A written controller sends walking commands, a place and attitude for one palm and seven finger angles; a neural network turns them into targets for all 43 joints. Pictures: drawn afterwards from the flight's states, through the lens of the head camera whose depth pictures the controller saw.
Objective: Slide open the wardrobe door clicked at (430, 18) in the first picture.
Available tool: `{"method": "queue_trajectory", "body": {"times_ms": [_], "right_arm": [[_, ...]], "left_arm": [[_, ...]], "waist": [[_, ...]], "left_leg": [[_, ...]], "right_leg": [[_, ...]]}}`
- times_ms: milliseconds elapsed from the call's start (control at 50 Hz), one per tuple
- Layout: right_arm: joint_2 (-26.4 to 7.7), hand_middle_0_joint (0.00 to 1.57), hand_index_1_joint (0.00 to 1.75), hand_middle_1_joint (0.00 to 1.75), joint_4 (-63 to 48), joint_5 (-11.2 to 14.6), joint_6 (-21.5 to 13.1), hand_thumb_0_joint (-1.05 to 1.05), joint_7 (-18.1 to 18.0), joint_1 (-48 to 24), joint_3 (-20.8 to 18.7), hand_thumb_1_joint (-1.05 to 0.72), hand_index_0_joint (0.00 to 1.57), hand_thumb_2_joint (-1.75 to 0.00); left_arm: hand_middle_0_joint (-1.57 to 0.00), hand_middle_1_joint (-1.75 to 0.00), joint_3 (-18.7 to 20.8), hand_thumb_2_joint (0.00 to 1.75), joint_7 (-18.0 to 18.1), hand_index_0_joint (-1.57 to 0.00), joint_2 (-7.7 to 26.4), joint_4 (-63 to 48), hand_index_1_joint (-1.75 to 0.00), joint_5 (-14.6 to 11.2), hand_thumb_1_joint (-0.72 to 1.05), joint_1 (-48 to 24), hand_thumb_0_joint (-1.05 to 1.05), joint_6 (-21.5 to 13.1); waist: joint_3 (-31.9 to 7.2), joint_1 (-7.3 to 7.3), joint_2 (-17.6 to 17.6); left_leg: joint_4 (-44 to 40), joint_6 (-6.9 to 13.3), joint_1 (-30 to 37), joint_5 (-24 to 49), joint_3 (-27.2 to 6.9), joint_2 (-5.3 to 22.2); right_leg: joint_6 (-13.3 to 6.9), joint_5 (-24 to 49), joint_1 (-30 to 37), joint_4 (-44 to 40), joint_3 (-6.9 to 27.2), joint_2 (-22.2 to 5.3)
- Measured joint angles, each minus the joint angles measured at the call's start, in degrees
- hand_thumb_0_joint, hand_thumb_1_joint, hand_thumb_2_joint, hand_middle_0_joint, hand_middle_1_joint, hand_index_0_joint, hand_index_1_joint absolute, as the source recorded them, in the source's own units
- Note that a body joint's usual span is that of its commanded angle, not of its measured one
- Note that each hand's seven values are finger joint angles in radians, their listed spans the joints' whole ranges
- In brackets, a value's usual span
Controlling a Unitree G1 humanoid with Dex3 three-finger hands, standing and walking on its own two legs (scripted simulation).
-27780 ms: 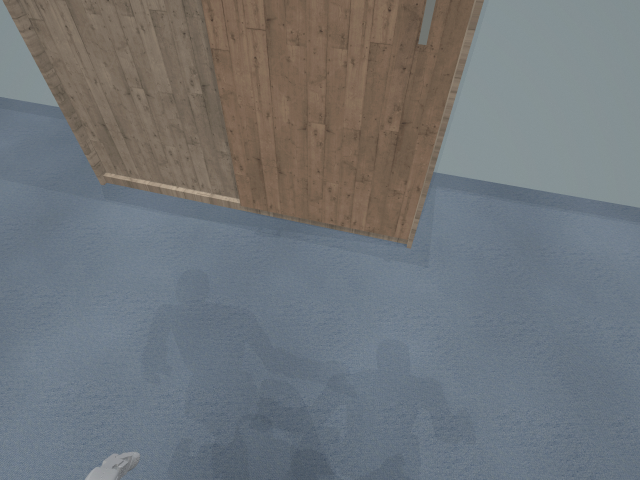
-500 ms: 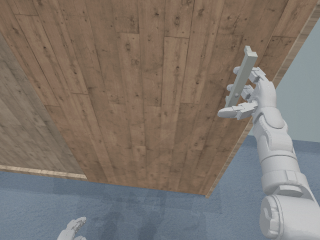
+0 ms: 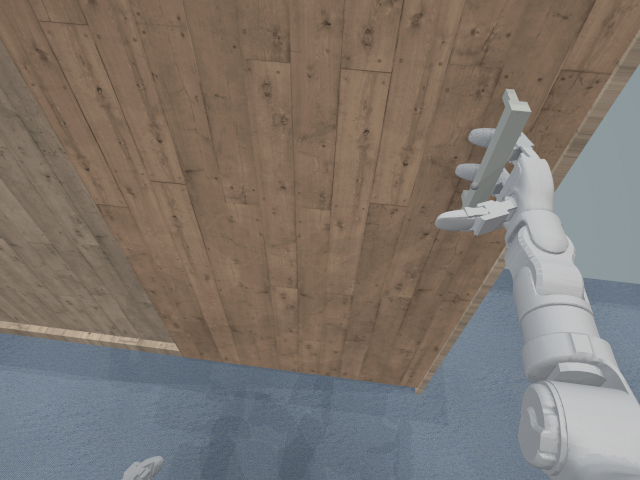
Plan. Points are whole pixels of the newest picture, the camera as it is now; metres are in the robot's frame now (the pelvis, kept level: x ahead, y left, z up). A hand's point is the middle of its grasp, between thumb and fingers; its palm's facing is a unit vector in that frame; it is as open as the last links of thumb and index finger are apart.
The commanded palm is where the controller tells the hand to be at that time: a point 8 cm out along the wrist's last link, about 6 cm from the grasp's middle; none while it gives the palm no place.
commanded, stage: slide the fingers in behind the handle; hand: right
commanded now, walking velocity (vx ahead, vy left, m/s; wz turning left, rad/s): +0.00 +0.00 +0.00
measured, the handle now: (487, 161) +0.50 -0.16 +0.16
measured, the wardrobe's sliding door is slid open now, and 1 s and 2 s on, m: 0.00 0.00 0.00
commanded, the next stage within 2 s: grip the handle and tug to test in 0.32 s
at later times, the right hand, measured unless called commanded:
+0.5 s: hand (480, 187) +0.44 -0.14 +0.17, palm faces +0.01 +1.00 +0.02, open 14.0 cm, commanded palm +0.41 -0.19 +0.16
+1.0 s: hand (479, 187) +0.44 -0.14 +0.16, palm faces +0.02 +1.00 +0.01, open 7.2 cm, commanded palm +0.41 -0.19 +0.16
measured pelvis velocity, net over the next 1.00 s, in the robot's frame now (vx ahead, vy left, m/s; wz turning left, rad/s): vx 0.00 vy -0.01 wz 0.00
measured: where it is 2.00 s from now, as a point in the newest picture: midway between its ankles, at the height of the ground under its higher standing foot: outside the picture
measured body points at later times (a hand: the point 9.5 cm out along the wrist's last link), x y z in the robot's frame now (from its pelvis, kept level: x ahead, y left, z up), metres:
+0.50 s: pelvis +0.00 +0.00 +0.00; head +0.01 +0.00 +0.45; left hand +0.10 +0.25 -0.11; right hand +0.43 -0.19 +0.17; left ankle -0.01 +0.11 -0.74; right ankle +0.00 -0.12 -0.74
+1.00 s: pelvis +0.00 -0.01 +0.00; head +0.02 +0.00 +0.45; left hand +0.10 +0.25 -0.11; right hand +0.44 -0.19 +0.16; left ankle -0.01 +0.11 -0.74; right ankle +0.00 -0.12 -0.74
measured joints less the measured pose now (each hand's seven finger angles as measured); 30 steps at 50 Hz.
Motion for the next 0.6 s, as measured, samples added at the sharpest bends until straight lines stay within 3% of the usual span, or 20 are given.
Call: {"method": "queue_trajectory", "body": {"times_ms": [460,600], "right_arm": [[1.0,0.29,1.19,1.2,-4.3,0.2,1.1,-0.01,-0.4,2.8,0.8,0.5,0.29,-0.3],[1.1,0.28,1.2,1.2,-4.9,0.0,2.4,-0.01,-0.9,3.0,0.5,0.38,0.29,-0.35]], "left_arm": [[-0.2,-0.3,0.0,0.9,-0.2,-0.2,-0.3,-0.9,-0.3,-0.2,0.91,-1.2,0.01,0.0],[-0.21,-0.3,-0.2,0.9,-0.1,-0.2,-0.5,-1.3,-0.3,-0.1,0.91,-2.0,0.01,0.2]], "waist": [[-0.4,-0.83,0.0],[-0.3,-0.63,0.1]], "left_leg": [[-0.8,-0.3,1.5,0.2,-0.3,0.1],[-1.0,-0.4,1.9,0.4,-0.5,0.2]], "right_leg": [[-0.2,0.0,1.5,-0.6,-0.3,0.2],[-0.4,0.1,2.0,-0.9,-0.5,0.3]]}}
